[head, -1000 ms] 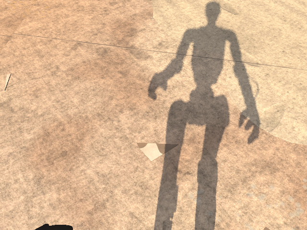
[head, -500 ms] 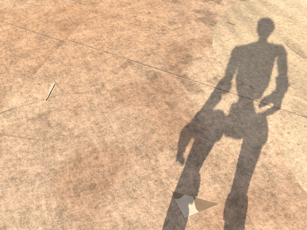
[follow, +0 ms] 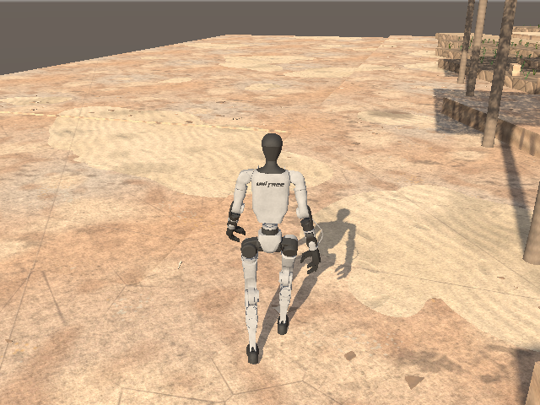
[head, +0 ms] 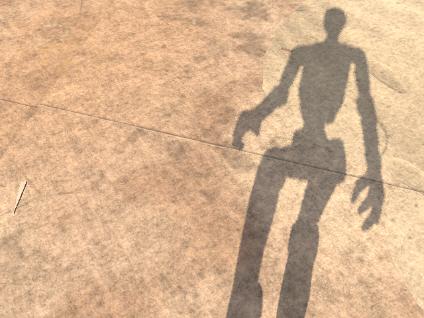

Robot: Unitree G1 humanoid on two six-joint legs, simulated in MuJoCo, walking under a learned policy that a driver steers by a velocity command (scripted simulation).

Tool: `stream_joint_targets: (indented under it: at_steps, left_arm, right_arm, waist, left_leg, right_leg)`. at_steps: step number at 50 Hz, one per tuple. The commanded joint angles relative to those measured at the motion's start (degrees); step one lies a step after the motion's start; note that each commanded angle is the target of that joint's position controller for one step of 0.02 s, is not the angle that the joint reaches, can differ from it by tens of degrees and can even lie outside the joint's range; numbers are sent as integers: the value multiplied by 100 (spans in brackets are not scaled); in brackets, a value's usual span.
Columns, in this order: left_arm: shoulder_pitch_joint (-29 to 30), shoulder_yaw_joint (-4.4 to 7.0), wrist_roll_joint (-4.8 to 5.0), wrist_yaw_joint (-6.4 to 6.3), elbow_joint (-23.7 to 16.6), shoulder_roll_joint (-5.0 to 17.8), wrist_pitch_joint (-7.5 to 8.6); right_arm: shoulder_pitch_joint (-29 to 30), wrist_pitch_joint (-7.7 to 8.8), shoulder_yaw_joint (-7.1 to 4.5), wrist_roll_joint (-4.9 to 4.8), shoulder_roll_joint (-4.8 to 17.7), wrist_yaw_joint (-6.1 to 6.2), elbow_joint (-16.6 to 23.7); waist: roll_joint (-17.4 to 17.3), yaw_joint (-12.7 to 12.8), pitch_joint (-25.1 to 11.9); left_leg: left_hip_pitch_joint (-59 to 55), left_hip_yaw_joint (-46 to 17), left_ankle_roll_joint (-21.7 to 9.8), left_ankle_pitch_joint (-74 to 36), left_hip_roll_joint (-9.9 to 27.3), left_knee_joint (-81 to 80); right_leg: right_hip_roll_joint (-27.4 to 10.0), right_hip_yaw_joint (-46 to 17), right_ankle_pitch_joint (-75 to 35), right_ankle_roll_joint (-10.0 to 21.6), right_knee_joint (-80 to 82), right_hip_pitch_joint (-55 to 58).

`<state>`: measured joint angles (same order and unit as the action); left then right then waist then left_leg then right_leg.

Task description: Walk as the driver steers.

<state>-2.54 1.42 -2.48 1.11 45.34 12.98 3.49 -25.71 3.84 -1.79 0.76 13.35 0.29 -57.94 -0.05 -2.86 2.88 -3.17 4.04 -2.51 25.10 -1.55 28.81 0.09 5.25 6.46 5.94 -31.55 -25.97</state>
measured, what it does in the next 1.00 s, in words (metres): walks ahead, turning right: left foot, then right foot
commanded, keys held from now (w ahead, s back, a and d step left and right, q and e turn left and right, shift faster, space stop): w+e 0.20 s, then e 0.80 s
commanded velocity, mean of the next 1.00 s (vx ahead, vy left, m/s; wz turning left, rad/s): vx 0.22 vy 0.00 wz -0.49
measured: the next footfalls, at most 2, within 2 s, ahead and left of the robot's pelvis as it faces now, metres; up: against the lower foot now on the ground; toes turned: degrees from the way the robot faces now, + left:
left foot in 0.48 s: +0.40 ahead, +0.06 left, +0.00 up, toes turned -16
right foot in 0.92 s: +0.24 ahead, -0.11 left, +0.00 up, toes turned -33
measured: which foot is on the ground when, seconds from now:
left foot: down 0.00-0.00, up 0.02-0.46, down 0.48-0.92, up 0.94-1.00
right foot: down 0.00-0.48, up 0.50-0.90, down 0.92-1.00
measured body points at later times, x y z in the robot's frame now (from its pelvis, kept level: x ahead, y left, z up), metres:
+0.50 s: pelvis +0.23 +0.00 +0.00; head +0.27 +0.00 +0.45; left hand +0.29 +0.27 -0.13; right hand +0.37 -0.27 -0.09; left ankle +0.36 +0.07 -0.73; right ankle +0.11 -0.08 -0.71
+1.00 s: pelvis +0.24 -0.02 +0.01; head +0.25 -0.05 +0.46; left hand +0.50 +0.14 -0.08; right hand +0.18 -0.31 -0.12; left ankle +0.35 +0.08 -0.69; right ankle +0.20 -0.09 -0.72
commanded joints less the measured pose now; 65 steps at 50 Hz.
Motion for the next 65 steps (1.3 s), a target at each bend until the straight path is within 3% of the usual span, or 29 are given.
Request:
stream_joint_targets:
  at_steps: [1,2,3,5,8,10,12,15,18,22,23,24,25,26,27,28,30,31,38,44,45,46,47,48,49,51,53,55,65]
  left_arm:
    - [-2556,505,114,-62,517,1586,-41]
    - [-1850,457,236,-34,412,1354,-69]
    - [-1441,365,229,-13,331,963,-65]
    - [-1246,276,232,-33,424,665,-22]
    - [-1488,322,253,-46,544,802,84]
    - [-1658,362,259,-60,586,916,85]
    - [-1861,361,244,-62,622,910,67]
    - [-2110,374,234,-75,650,952,12]
    - [-2236,380,202,-131,608,955,-109]
    - [-1811,462,164,-221,383,1084,-204]
    - [-1640,471,238,-206,312,1077,-178]
    - [-1733,380,348,-194,65,735,-123]
    - [-2852,335,460,-270,115,336,-196]
    - [-2951,412,254,-325,327,832,-335]
    - [-2420,470,140,-277,326,975,-420]
    - [-2032,478,108,-206,225,906,-474]
    - [-1860,465,83,-78,138,790,-629]
    - [-1891,455,107,-49,122,753,-683]
    - [-1160,344,132,97,-280,658,-846]
    - [-1000,298,188,160,-529,700,-758]
    - [-1216,308,184,143,-471,720,-708]
    - [-1379,347,146,93,-419,879,-641]
    - [-1333,438,98,4,-555,1457,-580]
    - [-1459,616,73,-39,-620,2035,-583]
    - [-1395,561,80,-80,-548,1701,-587]
    - [-707,456,131,-111,-665,1350,-597]
    - [-663,395,207,-118,-735,1130,-561]
    - [-903,410,237,-97,-692,1154,-525]
    - [-1107,348,100,-135,-512,1150,-507]
  right_arm:
    - [-378,115,-131,-16,622,-27,448]
    - [145,107,-179,74,748,-34,587]
    - [531,160,-154,78,696,-70,691]
    - [627,90,-128,144,534,-94,743]
    - [707,-82,-100,198,421,-130,822]
    - [1192,-123,-97,181,435,-135,1013]
    - [1695,-135,-90,140,439,-101,1193]
    - [2057,-130,-34,71,345,-63,1341]
    - [2362,-115,-21,15,427,-19,1478]
    - [1734,4,-93,6,730,79,1348]
    - [1281,96,-126,55,835,127,1245]
    - [718,168,-215,156,1286,199,1257]
    - [892,45,-267,86,1583,164,1414]
    - [977,-89,-268,-60,1270,140,1457]
    - [1284,-135,-133,-58,784,154,1572]
    - [1634,-180,-55,-23,574,178,1617]
    - [1791,-225,-58,37,632,235,1630]
    - [1744,-223,-76,56,677,228,1606]
    - [1637,-293,-189,104,891,168,1592]
    - [1537,-436,-346,86,1250,68,1566]
    - [1502,-474,-365,60,1255,59,1544]
    - [1268,-520,-374,71,1146,31,1466]
    - [961,-584,-275,118,644,-23,1587]
    - [1698,-685,-254,110,728,94,1928]
    - [1871,-731,-267,54,813,111,1923]
    - [1498,-656,-307,-11,862,74,1716]
    - [1265,-626,-354,105,945,34,1582]
    - [1357,-643,-341,64,860,16,1647]
    - [1476,-672,-214,-47,690,99,1701]
  waist:
    - [1216,881,-2036]
    - [671,608,-1050]
    - [274,526,-501]
    - [267,189,-55]
    - [289,79,-164]
    - [282,152,-7]
    - [248,270,172]
    - [381,410,-113]
    - [537,564,-307]
    - [608,263,-393]
    - [371,4,-537]
    - [-427,-60,-1296]
    - [-1477,425,-2033]
    - [-985,394,-2145]
    - [-401,376,-1421]
    - [-381,432,-926]
    - [-876,484,-562]
    - [-879,508,-598]
    - [-894,369,-612]
    - [-862,337,-650]
    - [-689,445,-660]
    - [-81,487,-538]
    - [1620,290,-420]
    - [1618,646,-18]
    - [909,528,55]
    - [775,152,-49]
    - [766,159,-418]
    - [559,240,-544]
    - [712,463,-486]
  left_leg:
    - [3595,-391,-135,416,-320,4505]
    - [4058,-675,-187,-35,159,4706]
    - [4040,-641,-182,-524,392,4381]
    - [3490,-633,-63,-852,670,3618]
    - [3218,-491,187,-1013,662,3166]
    - [3517,-432,350,-1356,708,2671]
    - [3695,-371,496,-1694,641,2071]
    - [3391,-292,517,-2100,369,1482]
    - [3221,-347,448,-2180,130,1091]
    - [2221,-624,240,-1961,-17,-107]
    - [1466,-676,133,-2734,166,-771]
    - [159,-1690,-174,-4569,1526,-570]
    - [-876,-3077,-1040,-7045,3070,-176]
    - [-413,-3372,-1344,-5969,3012,-354]
    - [273,-2692,-1184,-4801,2527,-644]
    - [822,-2073,-962,-4078,2111,-908]
    - [1440,-1278,-837,-3779,1671,-1173]
    - [1561,-1068,-865,-3860,1616,-1183]
    - [1653,-540,-961,-2058,1807,-1426]
    - [1751,-220,-673,-1738,2008,-906]
    - [1982,-30,-429,-1709,1945,-554]
    - [2380,286,-19,-1221,1712,145]
    - [3527,867,483,723,932,1812]
    - [4007,28,559,1118,271,2514]
    - [3891,-409,535,594,446,2944]
    - [3718,-530,452,-285,413,2992]
    - [3610,-479,474,-507,324,3303]
    - [3684,-534,521,-505,301,3246]
    - [2494,-446,305,-47,121,1369]
  right_leg:
    - [-2253,-4719,608,1417,1550,4408]
    - [-2006,-3883,1066,1268,1573,3625]
    - [-1778,-3243,849,1139,1751,2818]
    - [-1229,-2406,91,816,2056,1796]
    - [-979,-1988,-580,894,2192,1453]
    - [-903,-1926,-386,935,2349,1384]
    - [-835,-1817,-1457,864,2201,1434]
    - [-648,-1523,-3244,600,1557,1655]
    - [-593,-1694,-3462,451,1111,1963]
    - [-528,-2243,-3067,144,244,2040]
    - [-250,-2155,-2741,-23,-451,1809]
    - [107,-1794,-1034,-239,-1793,1152]
    - [963,-1054,3452,-314,-3172,85]
    - [589,-930,3326,-310,-3808,-157]
    - [387,-985,2794,-378,-3928,-240]
    - [241,-931,2422,-477,-3754,-267]
    - [143,-796,2001,-687,-3700,-101]
    - [175,-734,1899,-735,-3694,12]
    - [-88,-477,1596,-730,-2282,196]
    - [22,-47,1536,-410,-568,1182]
    - [107,-55,1203,-304,72,1638]
    - [-91,-667,929,-189,941,1972]
    - [-1685,-2863,317,153,1712,2293]
    - [-2256,-3597,-727,908,1780,1383]
    - [-1852,-2997,-709,889,1683,1348]
    - [-1118,-2252,-569,561,1575,1403]
    - [-916,-2046,-1369,591,1385,1742]
    - [-950,-2169,-1578,652,1304,2026]
    - [-1050,-2530,-1580,741,1129,1839]
Velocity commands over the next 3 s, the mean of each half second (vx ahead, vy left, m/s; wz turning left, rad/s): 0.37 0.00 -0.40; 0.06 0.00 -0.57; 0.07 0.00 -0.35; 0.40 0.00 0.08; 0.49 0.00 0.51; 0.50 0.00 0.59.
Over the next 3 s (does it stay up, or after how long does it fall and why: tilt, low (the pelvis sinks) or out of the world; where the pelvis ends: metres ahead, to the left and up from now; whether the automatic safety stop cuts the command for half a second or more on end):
stays up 0.87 -0.43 0.01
